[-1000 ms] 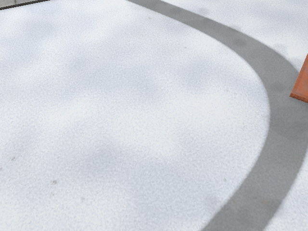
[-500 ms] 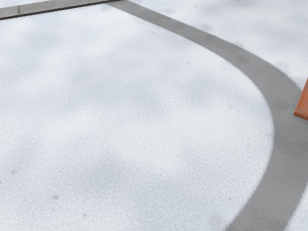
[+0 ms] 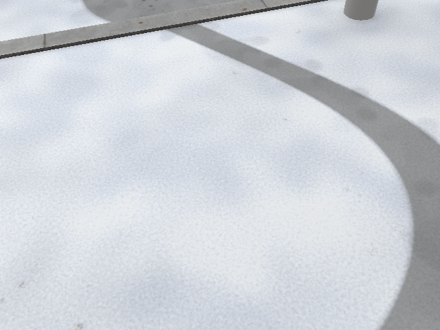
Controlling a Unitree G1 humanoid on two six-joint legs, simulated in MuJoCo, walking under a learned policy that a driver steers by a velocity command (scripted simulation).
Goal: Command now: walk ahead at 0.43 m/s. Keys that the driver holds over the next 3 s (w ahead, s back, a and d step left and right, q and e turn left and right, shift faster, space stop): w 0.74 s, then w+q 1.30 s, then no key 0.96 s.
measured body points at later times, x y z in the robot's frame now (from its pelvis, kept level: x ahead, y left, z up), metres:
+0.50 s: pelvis +0.27 +0.07 +0.00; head +0.30 +0.08 +0.44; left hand +0.37 +0.34 -0.14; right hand +0.33 -0.18 -0.14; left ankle +0.31 +0.15 -0.75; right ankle +0.29 -0.09 -0.66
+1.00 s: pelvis +0.56 +0.01 -0.01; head +0.59 +0.00 +0.44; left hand +0.66 +0.28 -0.13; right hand +0.62 -0.26 -0.16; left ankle +0.47 +0.15 -0.65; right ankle +0.62 -0.08 -0.75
